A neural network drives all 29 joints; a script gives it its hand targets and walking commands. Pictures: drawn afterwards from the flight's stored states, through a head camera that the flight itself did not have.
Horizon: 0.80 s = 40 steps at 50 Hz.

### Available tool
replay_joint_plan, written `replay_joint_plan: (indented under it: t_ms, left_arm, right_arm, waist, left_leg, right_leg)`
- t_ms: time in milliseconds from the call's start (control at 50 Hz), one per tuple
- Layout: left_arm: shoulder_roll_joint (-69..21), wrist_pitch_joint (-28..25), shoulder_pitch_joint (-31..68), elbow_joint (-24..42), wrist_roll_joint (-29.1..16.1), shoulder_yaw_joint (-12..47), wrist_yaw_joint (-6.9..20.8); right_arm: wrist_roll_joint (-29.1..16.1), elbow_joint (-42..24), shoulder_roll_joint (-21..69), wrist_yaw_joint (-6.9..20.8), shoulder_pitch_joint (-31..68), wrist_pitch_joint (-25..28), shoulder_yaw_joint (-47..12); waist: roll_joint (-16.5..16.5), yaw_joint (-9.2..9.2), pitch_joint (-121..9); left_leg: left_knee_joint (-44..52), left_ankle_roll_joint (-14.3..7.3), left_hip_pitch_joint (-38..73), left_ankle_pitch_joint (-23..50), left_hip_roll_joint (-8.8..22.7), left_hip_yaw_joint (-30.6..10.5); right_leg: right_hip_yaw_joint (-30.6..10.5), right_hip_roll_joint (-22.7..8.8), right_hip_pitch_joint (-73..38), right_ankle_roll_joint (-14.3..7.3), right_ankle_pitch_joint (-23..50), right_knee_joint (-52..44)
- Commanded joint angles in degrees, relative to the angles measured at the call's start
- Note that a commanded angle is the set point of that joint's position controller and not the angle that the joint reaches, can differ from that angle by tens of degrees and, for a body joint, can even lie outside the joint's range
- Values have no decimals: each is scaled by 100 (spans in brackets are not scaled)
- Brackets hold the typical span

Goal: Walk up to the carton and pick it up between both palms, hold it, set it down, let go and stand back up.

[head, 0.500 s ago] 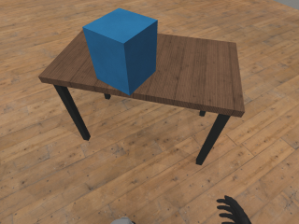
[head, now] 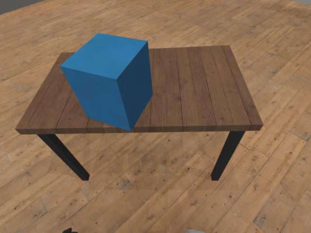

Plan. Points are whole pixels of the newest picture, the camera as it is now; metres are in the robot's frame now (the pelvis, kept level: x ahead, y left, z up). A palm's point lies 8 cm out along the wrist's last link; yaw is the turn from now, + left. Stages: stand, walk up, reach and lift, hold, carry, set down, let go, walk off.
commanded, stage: walk up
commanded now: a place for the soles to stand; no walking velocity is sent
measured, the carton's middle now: (114, 82) +0.63 +0.13 +0.02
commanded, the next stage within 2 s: none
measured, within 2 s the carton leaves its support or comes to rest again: neither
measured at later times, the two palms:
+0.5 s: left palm out of the picture +0.14 +0.46 -0.10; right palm (196, 226) +0.17 -0.10 -0.09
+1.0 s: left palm out of the picture +0.20 +0.53 -0.07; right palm out of the picture +0.14 +0.00 -0.09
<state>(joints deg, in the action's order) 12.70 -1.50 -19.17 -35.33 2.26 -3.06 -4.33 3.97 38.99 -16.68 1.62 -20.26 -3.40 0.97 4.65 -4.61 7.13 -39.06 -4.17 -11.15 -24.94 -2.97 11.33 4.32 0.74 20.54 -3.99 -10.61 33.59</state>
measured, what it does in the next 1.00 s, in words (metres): steps to the left: left foot, then right foot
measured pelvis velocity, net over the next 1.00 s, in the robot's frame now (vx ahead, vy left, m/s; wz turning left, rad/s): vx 0.07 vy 0.27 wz -0.13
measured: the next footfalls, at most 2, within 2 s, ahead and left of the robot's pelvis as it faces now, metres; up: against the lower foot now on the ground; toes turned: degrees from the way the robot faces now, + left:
left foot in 0.38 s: +0.15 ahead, +0.30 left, +0.00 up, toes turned +3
right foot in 0.76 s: +0.11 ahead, +0.13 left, +0.00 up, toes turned -6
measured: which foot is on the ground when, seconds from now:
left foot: up 0.00-0.36, down 0.38-0.80, up 0.82-1.00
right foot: down 0.00-0.40, up 0.42-0.74, down 0.76-1.00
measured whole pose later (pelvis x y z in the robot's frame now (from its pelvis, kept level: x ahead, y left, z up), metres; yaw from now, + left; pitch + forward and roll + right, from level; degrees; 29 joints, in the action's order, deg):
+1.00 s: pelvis +0.07 +0.27 +0.01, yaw -8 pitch -1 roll +1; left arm 15.6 -0.4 -18.3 -34.2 1.4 -1.6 -1.7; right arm 0.7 37.4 -17.8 1.7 -14.9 -2.6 0.9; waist 1.5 0.8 3.2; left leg -36.0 1.3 -16.8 -22.3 1.9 1.0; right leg -3.6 -2.1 18.2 1.5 -16.2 34.9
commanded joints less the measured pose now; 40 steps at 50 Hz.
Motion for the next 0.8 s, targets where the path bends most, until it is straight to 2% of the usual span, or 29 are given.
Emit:
replay_joint_plan:
  t_ms: [0,20,40,60,100,120,160,200,260,280,300,320,340,360,380,400,420,440,460,500,540,560,620,660,700,720,740,760,780]
  left_arm:
    - [1382,34,-1542,-21,166,-503,-343]
    - [1212,20,-991,87,149,-467,-361]
    - [1076,-23,-534,127,152,-403,-340]
    - [1013,-80,-276,171,164,-344,-289]
    - [1036,-218,-209,18,144,-329,-141]
    - [1109,-260,-298,-59,139,-348,-79]
    - [1208,-302,-460,-64,141,-399,-14]
    - [1379,-304,-603,-18,144,-452,19]
    - [1539,-228,-760,68,185,-512,27]
    - [1583,-191,-654,137,215,-530,26]
    - [1626,-150,-483,199,214,-528,28]
    - [1614,-101,-272,254,205,-487,44]
    - [1384,-52,-352,301,175,-389,51]
    - [890,-11,-647,302,133,-207,53]
    - [504,58,-594,586,58,-93,14]
    - [694,134,-421,661,-72,-166,-128]
    - [912,166,-225,638,-103,-206,-176]
    - [1011,162,-208,501,-150,-251,-181]
    - [1030,139,-335,372,-177,-273,-194]
    - [1055,114,-624,173,-151,-321,-140]
    - [889,79,-621,181,-141,-255,-71]
    - [804,68,-506,266,-146,-224,-40]
    - [673,65,-236,460,-178,-153,103]
    - [609,40,-160,544,-147,-132,170]
    - [640,-18,-393,519,-154,-149,203]
    - [742,-54,-443,505,-117,-155,191]
    - [901,-62,-438,491,-55,-187,177]
    - [1188,-70,-488,492,4,-251,145]
    - [1367,-23,-132,507,-93,-286,152]
  right_arm:
    - [121,-636,-872,17,-14,-199,247]
    - [150,-710,-893,33,309,-277,288]
    - [125,-786,-825,66,610,-295,305]
    - [72,-767,-668,118,676,-288,288]
    - [26,-558,-355,246,350,-255,230]
    - [-3,-524,-244,299,257,-215,191]
    - [-88,-556,-135,358,389,-166,149]
    - [-130,-657,-179,365,668,-151,152]
    - [-133,-770,-355,314,1036,-131,223]
    - [-133,-783,-368,298,994,-114,246]
    - [-129,-755,-403,285,822,-80,280]
    - [-131,-629,-493,271,396,-25,339]
    - [-88,-439,-694,243,-110,49,458]
    - [-81,-319,-1023,218,-418,127,555]
    - [-34,-502,-1450,194,-174,154,591]
    - [-184,-649,-1681,165,281,108,603]
    - [-305,-693,-1421,137,637,99,506]
    - [-260,-664,-1100,106,685,77,440]
    - [-160,-751,-1012,62,758,53,415]
    - [-95,-789,-719,64,1020,17,348]
    - [-55,-757,-614,46,955,27,302]
    - [-97,-718,-630,24,847,30,265]
    - [-168,-575,-701,-67,566,27,213]
    - [-229,-539,-797,-102,552,6,187]
    - [-279,-483,-968,-88,634,-23,174]
    - [-306,-457,-948,-62,512,-9,135]
    - [-345,-466,-854,-42,369,38,87]
    - [-351,-581,-678,5,243,72,4]
    - [-306,-517,-697,-18,381,23,71]
  waist:
    - [-1237,802,-1257]
    - [-817,637,-781]
    - [-598,515,-326]
    - [-607,431,-4]
    - [-787,251,155]
    - [-968,259,35]
    - [-1270,314,-25]
    - [-1662,441,-107]
    - [-1714,643,-223]
    - [-1702,612,-257]
    - [-1649,449,-346]
    - [-1472,165,-582]
    - [-776,-77,-866]
    - [530,-240,-1086]
    - [1791,-168,-816]
    - [1730,-279,-791]
    - [1369,-127,-345]
    - [1005,-53,-75]
    - [937,23,-137]
    - [467,226,-395]
    - [361,221,-617]
    - [477,157,-647]
    - [295,136,-646]
    - [279,241,-621]
    - [205,494,-580]
    - [103,533,-649]
    - [-248,544,-783]
    - [-905,538,-924]
    - [-1276,476,-695]
  left_leg:
    - [-4434,850,-2858,-736,622,-1370]
    - [-4585,722,-2823,-309,735,-1603]
    - [-4498,674,-2757,-15,762,-1654]
    - [-4119,658,-2633,273,765,-1646]
    - [-3713,706,-2179,951,630,-1399]
    - [-3491,727,-2016,1026,590,-1268]
    - [-2755,759,-2005,988,658,-1135]
    - [-1963,774,-2013,814,914,-1107]
    - [-823,666,-1606,498,1097,-1208]
    - [-441,602,-1334,543,1084,-1183]
    - [-78,522,-884,756,1018,-1042]
    - [420,434,-103,1155,873,-786]
    - [840,339,786,1348,661,-755]
    - [1232,187,1300,1541,788,-1060]
    - [1553,-345,1014,1565,1977,-3015]
    - [2337,-1208,-187,357,2572,-3811]
    - [2382,-1326,-600,501,2415,-3450]
    - [1979,-1217,-516,1352,2101,-2714]
    - [1575,-1158,-418,2354,1940,-2349]
    - [1445,-1047,-607,2477,1722,-1908]
    - [1395,-1042,-237,2408,1735,-1919]
    - [1447,-1039,-281,2193,1780,-1967]
    - [1518,-801,-307,1726,1903,-2114]
    - [1454,-633,-631,1538,1906,-2130]
    - [1342,-313,-948,1271,1824,-1980]
    - [1280,-88,-1176,1113,1747,-1882]
    - [1125,241,-1583,1043,1655,-1754]
    - [428,590,-1932,593,1132,-1263]
    - [-238,633,-1294,-35,789,-1056]
  right_leg:
    - [-4630,-3129,-2426,-1861,-1256,-1358]
    - [-4128,-2874,-1439,-1567,-2078,-1674]
    - [-3247,-2382,-697,-1172,-2310,-1770]
    - [-2414,-1881,-246,-814,-2046,-1757]
    - [-1311,-1157,185,-518,-1208,-1664]
    - [-1069,-1030,141,-505,-971,-1591]
    - [-867,-994,-48,-561,-675,-1452]
    - [-982,-1181,-275,-663,-571,-1344]
    - [-1306,-1484,-368,-685,-838,-1174]
    - [-1310,-1551,-306,-657,-697,-1066]
    - [-1191,-1558,-137,-574,-368,-814]
    - [-1024,-1478,193,-414,-260,-323]
    - [-703,-1160,552,-193,-262,696]
    - [-243,-483,1083,73,-1271,1900]
    - [-307,202,2223,314,-3230,2917]
    - [-708,50,1870,307,-3281,3671]
    - [-909,-19,1703,335,-2909,3932]
    - [-904,-15,1759,365,-2552,3981]
    - [-874,-44,1666,388,-2323,3957]
    - [-604,7,1015,436,-1791,3635]
    - [-385,16,922,469,-1594,3027]
    - [-364,-5,768,469,-1558,2642]
    - [-426,-67,385,416,-1330,1552]
    - [-400,-40,-270,348,-999,527]
    - [-394,4,-955,231,-292,-519]
    - [-671,-164,-1324,98,-125,-746]
    - [-1313,-571,-1760,-136,-145,-644]
    - [-2727,-1502,-1852,-577,-384,-874]
    - [-3135,-2060,-781,-1120,-300,-1083]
